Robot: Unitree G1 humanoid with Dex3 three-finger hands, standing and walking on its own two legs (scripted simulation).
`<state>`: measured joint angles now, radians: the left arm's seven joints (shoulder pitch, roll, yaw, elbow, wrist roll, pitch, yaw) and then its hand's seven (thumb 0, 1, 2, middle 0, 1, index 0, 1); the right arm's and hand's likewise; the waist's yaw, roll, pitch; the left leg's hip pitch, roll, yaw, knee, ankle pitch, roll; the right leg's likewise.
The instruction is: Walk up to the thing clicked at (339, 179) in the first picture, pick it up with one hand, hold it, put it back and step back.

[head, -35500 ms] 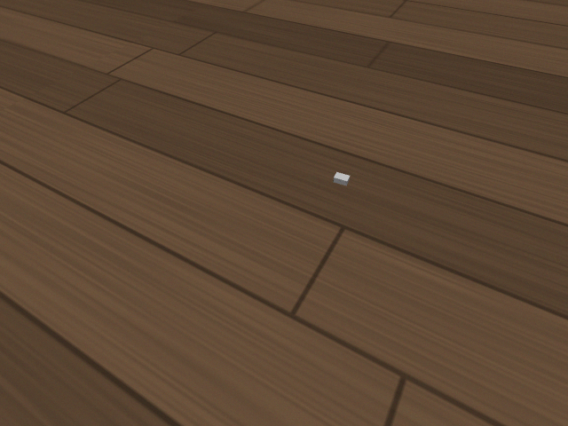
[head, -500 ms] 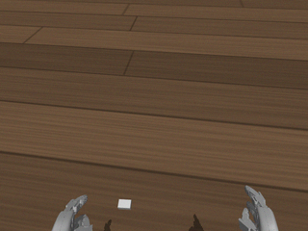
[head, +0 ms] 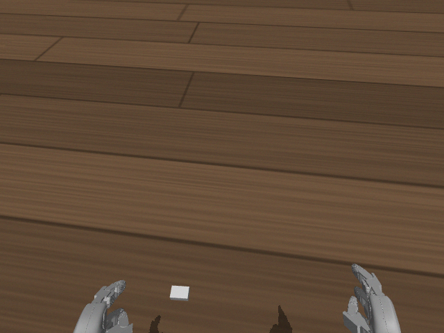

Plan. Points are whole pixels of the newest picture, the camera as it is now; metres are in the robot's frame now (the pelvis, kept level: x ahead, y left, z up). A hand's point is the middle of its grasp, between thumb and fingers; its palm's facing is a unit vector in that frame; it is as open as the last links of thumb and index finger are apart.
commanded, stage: home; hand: left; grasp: from above
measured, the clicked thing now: (180, 293) +0.41 +0.20 -0.70
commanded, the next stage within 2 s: stand in 0.70 s
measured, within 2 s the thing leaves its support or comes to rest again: neither
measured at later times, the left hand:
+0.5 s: hand (130, 324) +0.17 +0.18 -0.04, palm faces +0.04 -0.98 -0.21, open 7.4 cm
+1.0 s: hand out of the picture +0.14 +0.22 -0.09, palm faces +0.02 -0.94 -0.34, open 7.4 cm
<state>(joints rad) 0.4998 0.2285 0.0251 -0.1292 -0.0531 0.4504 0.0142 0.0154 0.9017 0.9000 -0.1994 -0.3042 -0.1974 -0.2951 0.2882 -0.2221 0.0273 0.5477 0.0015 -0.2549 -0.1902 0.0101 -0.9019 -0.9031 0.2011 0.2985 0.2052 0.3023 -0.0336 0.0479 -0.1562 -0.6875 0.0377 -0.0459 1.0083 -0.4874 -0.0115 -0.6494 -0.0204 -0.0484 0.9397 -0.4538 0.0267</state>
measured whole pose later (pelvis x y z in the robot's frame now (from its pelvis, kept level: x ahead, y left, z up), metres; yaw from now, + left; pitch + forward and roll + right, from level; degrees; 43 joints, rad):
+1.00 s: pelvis +0.00 +0.00 +0.02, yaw +0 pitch +2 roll +0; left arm 0.22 0.29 0.02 0.56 0.05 0.10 0.03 0.01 0.90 0.90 -0.20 -0.30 -0.20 -0.30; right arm 0.17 -0.29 -0.03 0.81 -0.06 -0.05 -0.02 0.01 -0.90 -0.90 0.20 0.30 0.21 0.30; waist 0.03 -0.01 0.01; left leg -0.45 0.00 0.00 0.84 -0.42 0.00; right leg -0.45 -0.06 -0.01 0.84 -0.42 0.03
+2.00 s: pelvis +0.00 +0.00 +0.07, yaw +0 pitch -4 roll +0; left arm 0.15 0.29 0.03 1.16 0.02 0.00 0.02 0.01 0.90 0.90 -0.20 -0.30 -0.20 -0.30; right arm 0.16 -0.31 -0.02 1.13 -0.03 0.00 -0.02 0.00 -0.91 -0.90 0.20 0.30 0.20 0.30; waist 0.01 0.02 0.07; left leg -0.11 0.01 -0.01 0.36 -0.19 -0.01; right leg -0.10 -0.04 -0.03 0.34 -0.18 0.03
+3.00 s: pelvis +0.01 +0.00 +0.07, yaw +0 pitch -3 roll +0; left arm 0.12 0.33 0.02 1.14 0.01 -0.01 0.00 0.01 0.90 0.90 -0.20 -0.30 -0.20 -0.30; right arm 0.12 -0.34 -0.01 1.13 -0.02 -0.01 -0.01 0.00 -0.91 -0.90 0.20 0.30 0.20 0.30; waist 0.00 0.01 0.06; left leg -0.10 0.01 0.00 0.34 -0.19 -0.01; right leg -0.10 -0.04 -0.03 0.33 -0.18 0.03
